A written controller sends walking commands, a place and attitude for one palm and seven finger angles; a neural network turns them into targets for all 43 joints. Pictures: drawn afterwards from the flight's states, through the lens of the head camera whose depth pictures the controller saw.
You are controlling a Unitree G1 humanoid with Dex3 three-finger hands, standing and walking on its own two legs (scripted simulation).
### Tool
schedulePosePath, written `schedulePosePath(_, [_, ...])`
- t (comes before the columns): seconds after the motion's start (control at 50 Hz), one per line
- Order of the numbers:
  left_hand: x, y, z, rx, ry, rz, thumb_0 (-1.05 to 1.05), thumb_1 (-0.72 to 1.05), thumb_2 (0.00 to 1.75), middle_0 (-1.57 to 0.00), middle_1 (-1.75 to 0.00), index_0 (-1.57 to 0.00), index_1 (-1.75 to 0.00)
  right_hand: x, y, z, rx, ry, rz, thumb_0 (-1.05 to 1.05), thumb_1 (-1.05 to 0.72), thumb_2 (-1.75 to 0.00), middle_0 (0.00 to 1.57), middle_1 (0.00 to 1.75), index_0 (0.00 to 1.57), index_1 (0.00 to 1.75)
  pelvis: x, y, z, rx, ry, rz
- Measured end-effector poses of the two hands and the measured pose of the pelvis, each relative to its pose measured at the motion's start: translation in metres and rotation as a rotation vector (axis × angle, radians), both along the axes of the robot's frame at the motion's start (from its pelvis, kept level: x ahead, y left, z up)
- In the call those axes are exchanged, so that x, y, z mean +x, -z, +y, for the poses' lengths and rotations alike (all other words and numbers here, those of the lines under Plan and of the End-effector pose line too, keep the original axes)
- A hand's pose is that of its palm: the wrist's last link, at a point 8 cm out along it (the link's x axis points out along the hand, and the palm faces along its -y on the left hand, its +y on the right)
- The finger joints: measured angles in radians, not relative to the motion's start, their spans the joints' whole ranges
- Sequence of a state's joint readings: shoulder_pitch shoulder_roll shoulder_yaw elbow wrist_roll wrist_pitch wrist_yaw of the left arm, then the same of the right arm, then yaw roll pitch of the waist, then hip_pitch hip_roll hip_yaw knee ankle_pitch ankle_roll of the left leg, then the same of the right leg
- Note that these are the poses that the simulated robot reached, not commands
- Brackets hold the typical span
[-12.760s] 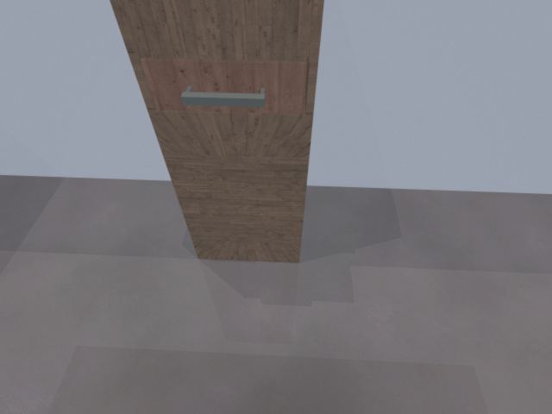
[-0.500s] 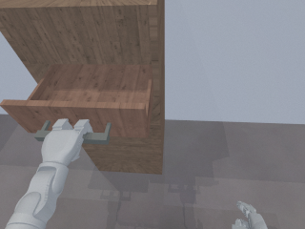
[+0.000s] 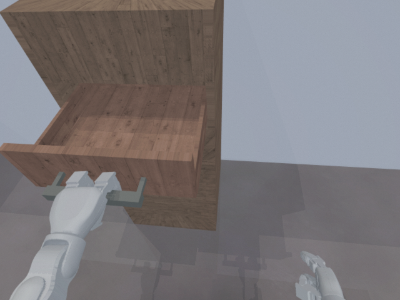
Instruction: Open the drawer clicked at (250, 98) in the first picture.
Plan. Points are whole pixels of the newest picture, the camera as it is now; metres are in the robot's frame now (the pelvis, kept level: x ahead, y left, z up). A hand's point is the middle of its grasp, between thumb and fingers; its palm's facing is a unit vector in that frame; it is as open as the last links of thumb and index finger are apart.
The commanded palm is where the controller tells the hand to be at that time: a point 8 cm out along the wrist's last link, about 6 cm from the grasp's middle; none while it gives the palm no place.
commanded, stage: pull the drawer open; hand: left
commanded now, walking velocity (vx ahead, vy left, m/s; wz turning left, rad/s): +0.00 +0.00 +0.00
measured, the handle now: (97, 187) +0.32 +0.24 +0.06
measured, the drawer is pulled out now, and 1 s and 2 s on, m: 0.22 0.30 0.30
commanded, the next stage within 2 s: open the thumb to release the handle in 0.88 s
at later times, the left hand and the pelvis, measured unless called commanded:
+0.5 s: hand (81, 248) +0.20 +0.23 +0.04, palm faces +0.02 -0.08 -1.00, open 5.6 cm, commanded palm +0.16 +0.25 +0.09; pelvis -0.01 +0.00 -0.01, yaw +0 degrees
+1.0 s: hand (76, 259) +0.18 +0.24 +0.04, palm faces +0.02 -0.08 -1.00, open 5.7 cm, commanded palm +0.16 +0.25 +0.09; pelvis +0.00 +0.00 -0.01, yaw +0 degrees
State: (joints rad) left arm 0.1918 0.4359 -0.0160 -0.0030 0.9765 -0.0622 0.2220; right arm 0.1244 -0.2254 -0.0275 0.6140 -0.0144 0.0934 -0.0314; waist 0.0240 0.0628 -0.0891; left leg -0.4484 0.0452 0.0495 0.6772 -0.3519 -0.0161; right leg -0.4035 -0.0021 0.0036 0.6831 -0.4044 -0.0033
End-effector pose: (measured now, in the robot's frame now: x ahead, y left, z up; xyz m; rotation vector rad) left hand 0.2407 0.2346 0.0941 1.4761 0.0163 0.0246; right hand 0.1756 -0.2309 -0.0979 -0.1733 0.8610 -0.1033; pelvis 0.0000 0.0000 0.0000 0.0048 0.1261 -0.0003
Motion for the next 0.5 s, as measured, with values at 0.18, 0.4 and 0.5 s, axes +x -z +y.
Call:
schedulePosePath(0.18, [-0.034, 0.001, 0.001, 0.005, -0.003, -0.012, 0.01, 0.71, 0.78, -0.31, -1.35, -0.42, -1.35, 0.002, 0.002, -0.004, -0.011, -0.015, 0.001, 0.01, -0.91, -0.90, 0.20, 0.30, 0.20, 0.30, -0.001, 0.003, 0.000, -0.002, -0.003, 0.004])
schedulePosePath(0.4, [-0.053, 0.000, 0.002, 0.018, -0.032, -0.021, -0.01, 0.71, 0.79, -0.32, -1.35, -0.42, -1.35, 0.012, 0.004, 0.009, 0.019, -0.055, -0.032, 0.01, -0.91, -0.90, 0.20, 0.30, 0.20, 0.30, -0.005, 0.007, -0.003, 0.000, -0.012, -0.004])
schedulePosePath(0.5, [-0.060, -0.001, 0.002, 0.015, -0.042, -0.006, -0.01, 0.70, 0.77, -0.32, -1.35, -0.42, -1.35, 0.014, 0.001, 0.012, 0.031, -0.065, -0.053, 0.01, -0.91, -0.90, 0.20, 0.30, 0.20, 0.30, -0.005, 0.006, -0.004, 0.000, -0.008, -0.008])
